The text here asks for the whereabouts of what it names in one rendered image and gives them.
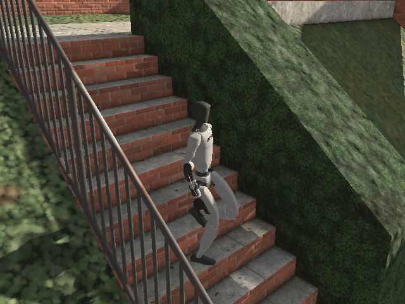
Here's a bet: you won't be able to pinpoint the stairs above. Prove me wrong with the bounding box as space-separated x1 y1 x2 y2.
7 36 318 304

